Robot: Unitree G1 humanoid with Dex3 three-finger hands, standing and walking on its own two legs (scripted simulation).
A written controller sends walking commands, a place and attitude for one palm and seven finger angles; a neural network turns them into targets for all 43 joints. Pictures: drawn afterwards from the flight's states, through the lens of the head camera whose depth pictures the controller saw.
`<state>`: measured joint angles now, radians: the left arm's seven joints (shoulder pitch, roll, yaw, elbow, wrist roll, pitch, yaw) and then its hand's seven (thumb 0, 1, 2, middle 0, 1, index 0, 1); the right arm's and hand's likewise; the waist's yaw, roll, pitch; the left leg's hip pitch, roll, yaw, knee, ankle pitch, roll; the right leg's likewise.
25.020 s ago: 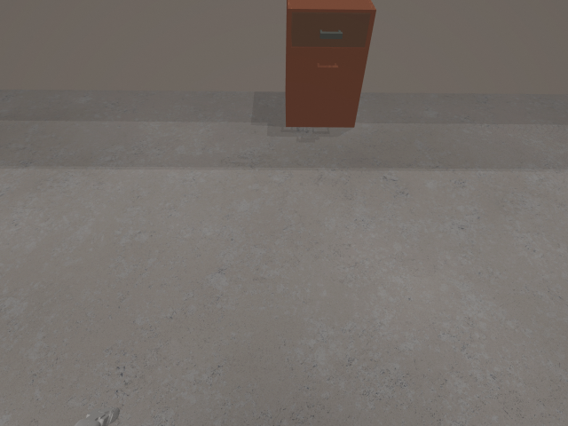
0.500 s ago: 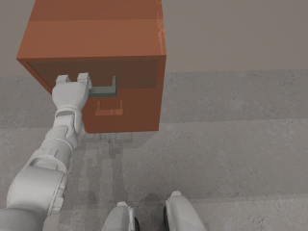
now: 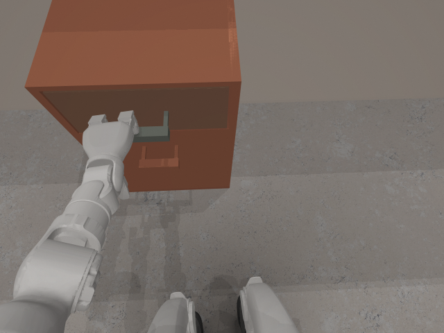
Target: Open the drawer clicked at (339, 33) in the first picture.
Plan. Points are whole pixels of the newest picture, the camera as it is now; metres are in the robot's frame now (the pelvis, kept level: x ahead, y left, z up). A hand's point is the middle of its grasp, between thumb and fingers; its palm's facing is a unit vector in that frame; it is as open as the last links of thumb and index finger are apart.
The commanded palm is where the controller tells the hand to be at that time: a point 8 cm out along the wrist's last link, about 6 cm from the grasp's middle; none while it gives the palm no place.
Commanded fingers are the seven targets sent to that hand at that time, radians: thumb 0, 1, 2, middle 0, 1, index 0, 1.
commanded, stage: re-aim the fingers above the handle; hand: left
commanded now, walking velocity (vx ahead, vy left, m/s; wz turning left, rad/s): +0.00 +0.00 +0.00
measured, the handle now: (145, 125) +0.56 +0.14 -0.10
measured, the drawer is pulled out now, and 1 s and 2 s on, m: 0.00 0.00 0.00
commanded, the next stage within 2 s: lower the fingers behind the handle in 0.34 s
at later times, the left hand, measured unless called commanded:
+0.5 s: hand (139, 157) +0.45 +0.14 -0.06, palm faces -0.24 -0.10 -0.97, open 13.8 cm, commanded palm +0.46 +0.15 +0.00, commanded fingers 0.00 -0.50 0.30 -0.30 -1.20 -0.30 -1.20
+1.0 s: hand (138, 148) +0.48 +0.14 -0.06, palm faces -0.11 -0.01 -0.99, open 14.0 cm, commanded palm +0.46 +0.15 -0.03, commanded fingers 0.00 -0.50 0.30 -0.30 -1.20 -0.30 -1.20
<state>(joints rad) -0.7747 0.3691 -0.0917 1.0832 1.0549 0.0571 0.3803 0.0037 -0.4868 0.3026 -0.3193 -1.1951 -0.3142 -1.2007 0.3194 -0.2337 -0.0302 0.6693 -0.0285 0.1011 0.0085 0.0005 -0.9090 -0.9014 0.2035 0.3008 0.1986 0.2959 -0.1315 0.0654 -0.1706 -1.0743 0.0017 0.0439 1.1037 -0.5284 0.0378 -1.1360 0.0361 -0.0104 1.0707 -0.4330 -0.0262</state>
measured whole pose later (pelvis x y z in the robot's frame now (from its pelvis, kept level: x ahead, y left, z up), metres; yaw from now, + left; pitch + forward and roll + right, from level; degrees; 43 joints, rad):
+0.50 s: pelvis +0.00 +0.00 +0.00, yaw +1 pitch +28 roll -1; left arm -0.76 0.31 -0.14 1.03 1.05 -0.03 0.33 0.00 -0.49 0.30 -0.32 -1.20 -0.32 -1.20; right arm 0.32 -0.23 -0.03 0.69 -0.03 0.09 -0.01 0.00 -0.91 -0.90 0.20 0.30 0.20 0.30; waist -0.13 0.06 -0.19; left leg -1.05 -0.01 0.03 1.09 -0.52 0.04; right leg -1.11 0.03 -0.03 1.05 -0.43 -0.03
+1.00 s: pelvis -0.01 -0.01 -0.03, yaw +1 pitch +31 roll -1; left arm -0.88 0.36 -0.12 1.16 1.14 -0.03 0.45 0.00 -0.49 0.30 -0.32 -1.20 -0.28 -1.19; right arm 0.30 -0.23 -0.03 0.71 -0.05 0.06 0.01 0.00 -0.91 -0.90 0.20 0.30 0.20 0.30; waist -0.16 0.06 -0.24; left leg -1.21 0.00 0.00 1.24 -0.57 0.01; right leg -1.26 0.03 -0.06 1.20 -0.48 -0.05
